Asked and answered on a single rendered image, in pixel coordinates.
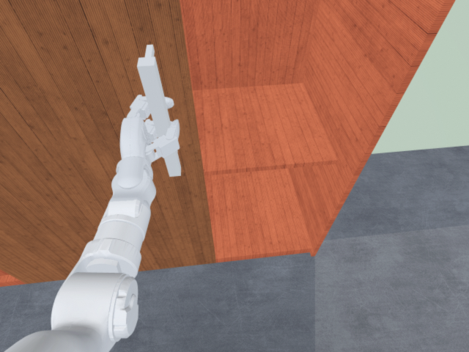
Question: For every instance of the robot left hand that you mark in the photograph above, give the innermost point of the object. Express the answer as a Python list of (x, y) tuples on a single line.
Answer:
[(136, 134)]

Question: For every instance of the robot left forearm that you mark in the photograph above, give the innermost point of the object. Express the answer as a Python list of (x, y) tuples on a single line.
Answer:
[(117, 243)]

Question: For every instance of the left robot upper arm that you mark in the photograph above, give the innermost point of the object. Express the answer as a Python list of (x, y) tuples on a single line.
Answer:
[(92, 313)]

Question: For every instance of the handle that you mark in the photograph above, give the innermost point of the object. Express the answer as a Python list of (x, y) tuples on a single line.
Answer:
[(150, 78)]

